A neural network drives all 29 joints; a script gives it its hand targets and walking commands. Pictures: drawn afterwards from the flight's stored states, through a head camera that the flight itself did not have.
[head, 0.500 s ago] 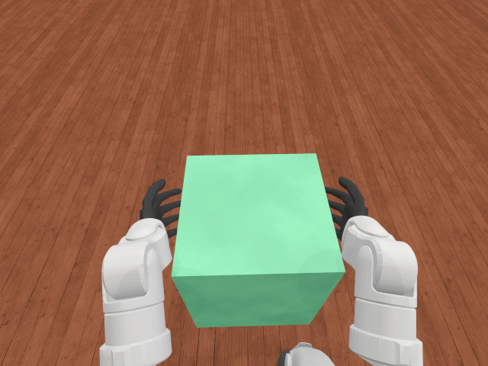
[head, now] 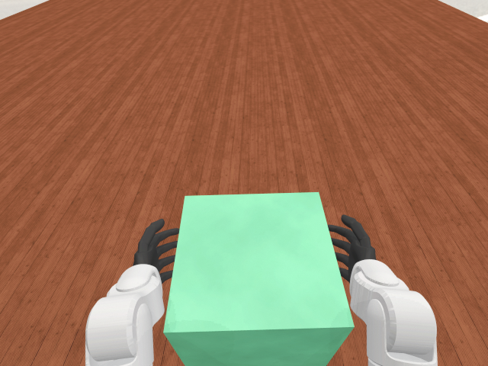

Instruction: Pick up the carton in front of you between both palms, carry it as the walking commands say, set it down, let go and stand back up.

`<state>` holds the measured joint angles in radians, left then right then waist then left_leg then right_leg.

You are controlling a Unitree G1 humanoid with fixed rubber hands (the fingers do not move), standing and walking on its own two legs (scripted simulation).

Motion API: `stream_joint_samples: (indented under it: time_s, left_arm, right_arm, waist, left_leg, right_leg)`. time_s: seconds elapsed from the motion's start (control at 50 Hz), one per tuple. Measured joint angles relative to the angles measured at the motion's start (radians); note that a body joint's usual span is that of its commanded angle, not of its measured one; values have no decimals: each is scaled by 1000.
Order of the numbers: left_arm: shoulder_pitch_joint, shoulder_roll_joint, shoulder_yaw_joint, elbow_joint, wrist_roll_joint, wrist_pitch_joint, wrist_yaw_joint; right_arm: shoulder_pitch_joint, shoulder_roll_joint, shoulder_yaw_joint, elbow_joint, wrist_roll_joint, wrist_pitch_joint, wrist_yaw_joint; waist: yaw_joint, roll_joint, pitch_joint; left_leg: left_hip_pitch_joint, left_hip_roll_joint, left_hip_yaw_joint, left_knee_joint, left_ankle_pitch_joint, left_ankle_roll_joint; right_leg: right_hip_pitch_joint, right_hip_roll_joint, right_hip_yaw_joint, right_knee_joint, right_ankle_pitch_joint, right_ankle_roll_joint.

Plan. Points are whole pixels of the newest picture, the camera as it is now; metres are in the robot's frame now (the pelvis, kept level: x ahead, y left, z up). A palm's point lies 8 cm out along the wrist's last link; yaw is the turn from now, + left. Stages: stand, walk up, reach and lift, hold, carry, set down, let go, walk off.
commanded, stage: carry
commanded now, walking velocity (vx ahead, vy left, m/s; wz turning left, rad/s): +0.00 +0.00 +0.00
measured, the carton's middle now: (254, 290) +0.24 +0.00 +0.02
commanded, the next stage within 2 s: none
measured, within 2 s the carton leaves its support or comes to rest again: neither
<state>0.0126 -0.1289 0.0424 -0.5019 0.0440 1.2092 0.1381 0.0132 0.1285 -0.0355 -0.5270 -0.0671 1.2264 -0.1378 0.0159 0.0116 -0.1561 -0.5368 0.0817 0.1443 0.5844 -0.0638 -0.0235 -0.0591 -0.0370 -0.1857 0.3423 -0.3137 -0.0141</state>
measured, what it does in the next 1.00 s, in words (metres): steps on the spot: left foot, then right foot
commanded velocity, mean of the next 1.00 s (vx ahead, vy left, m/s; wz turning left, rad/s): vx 0.00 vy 0.00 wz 0.00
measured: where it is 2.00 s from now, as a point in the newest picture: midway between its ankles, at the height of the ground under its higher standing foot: outside the picture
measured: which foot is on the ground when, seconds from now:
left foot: up 0.00-0.04, down 0.06-1.00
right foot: down 0.00-0.10, up 0.12-0.18, down 0.20-1.00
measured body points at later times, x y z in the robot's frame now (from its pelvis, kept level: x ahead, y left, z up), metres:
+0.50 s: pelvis +0.11 +0.01 -0.02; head +0.08 +0.02 +0.43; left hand +0.37 +0.15 +0.07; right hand +0.35 -0.15 +0.08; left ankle +0.17 +0.11 -0.74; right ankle -0.01 -0.10 -0.74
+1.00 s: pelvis +0.08 +0.00 -0.01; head +0.04 +0.01 +0.43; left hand +0.35 +0.14 +0.05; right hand +0.33 -0.16 +0.05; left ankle +0.17 +0.11 -0.74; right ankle -0.01 -0.10 -0.74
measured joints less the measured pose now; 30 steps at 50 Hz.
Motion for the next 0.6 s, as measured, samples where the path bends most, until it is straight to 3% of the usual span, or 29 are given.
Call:
stream_joint_samples:
  time_s: [0.06, 0.1, 0.14, 0.18, 0.24, 0.6]
  left_arm:
    - [-16, 1, 3, 3, 4, 16, 0]
    - [-45, 3, 27, 33, 5, 26, 1]
    - [-57, 3, 39, 54, 11, 35, 2]
    - [-55, 3, 35, 60, 16, 36, 3]
    - [-43, 2, 19, 53, 19, 26, 2]
    - [-9, 1, 7, 24, 18, 8, -3]
  right_arm:
    - [-17, -1, -6, 7, 4, 13, -2]
    - [-39, -1, -4, 59, 5, 0, -3]
    - [-59, -1, -9, 101, 10, -3, -4]
    - [-58, -1, -16, 111, 16, -6, -4]
    - [-32, -1, -18, 91, 17, -18, -1]
    - [-16, -1, -10, 54, 13, -11, 1]
  waist:
    - [-3, 1, -10]
    - [-14, -46, -12]
    - [-19, -64, 0]
    - [-23, -60, 16]
    - [-31, -53, 32]
    - [-18, -28, -2]
  left_leg:
    - [96, -11, 42, -130, 114, 21]
    - [100, -36, 64, -95, 2, 77]
    - [103, -41, 77, -80, -50, 97]
    - [119, -35, 80, -100, -48, 87]
    - [144, -39, 79, -123, -56, 86]
    - [128, -7, 73, 8, -165, 59]
  right_leg:
    - [22, -3, 12, 104, -107, 28]
    - [-21, -41, 33, 225, -154, 47]
    - [-75, -46, 70, 299, -200, 57]
    - [-105, -37, 83, 253, -208, 56]
    - [-92, -38, 80, 154, -50, 51]
    - [-66, -26, 76, 196, -146, 38]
